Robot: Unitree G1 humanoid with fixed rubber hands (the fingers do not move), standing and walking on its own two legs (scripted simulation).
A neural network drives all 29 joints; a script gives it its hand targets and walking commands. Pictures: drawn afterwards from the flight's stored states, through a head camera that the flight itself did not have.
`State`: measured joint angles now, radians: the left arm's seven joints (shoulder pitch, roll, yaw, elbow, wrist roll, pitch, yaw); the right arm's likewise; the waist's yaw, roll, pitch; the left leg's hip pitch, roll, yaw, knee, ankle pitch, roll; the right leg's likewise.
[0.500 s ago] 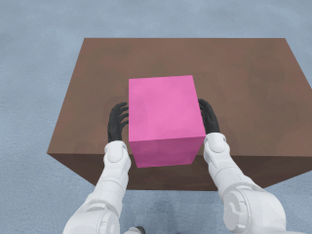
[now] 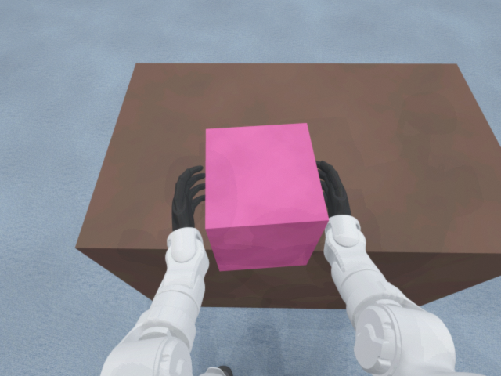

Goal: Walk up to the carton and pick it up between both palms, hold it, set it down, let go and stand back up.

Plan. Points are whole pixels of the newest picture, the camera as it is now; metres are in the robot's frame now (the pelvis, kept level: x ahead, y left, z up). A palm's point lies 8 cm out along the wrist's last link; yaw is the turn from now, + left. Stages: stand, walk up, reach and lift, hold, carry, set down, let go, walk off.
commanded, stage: reach and lift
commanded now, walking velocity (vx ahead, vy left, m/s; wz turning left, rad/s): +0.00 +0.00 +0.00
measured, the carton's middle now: (260, 202) +0.41 +0.03 -0.02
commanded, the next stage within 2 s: none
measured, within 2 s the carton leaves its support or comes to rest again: leaves its support in 0.62 s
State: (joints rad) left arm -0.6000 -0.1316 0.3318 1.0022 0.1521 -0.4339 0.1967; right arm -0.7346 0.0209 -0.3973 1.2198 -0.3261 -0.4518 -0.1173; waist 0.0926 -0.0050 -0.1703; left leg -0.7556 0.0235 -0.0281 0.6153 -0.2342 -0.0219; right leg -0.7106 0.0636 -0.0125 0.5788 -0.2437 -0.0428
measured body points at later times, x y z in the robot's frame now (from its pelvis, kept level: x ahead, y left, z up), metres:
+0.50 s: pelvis +0.00 +0.00 +0.00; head +0.10 +0.01 +0.44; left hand +0.38 +0.16 -0.01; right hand +0.42 -0.09 -0.01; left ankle +0.02 +0.13 -0.72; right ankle +0.00 -0.09 -0.72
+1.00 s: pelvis -0.02 +0.00 +0.00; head +0.07 +0.01 +0.44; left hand +0.36 +0.16 +0.02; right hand +0.40 -0.10 +0.02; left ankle +0.02 +0.13 -0.72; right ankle +0.00 -0.09 -0.72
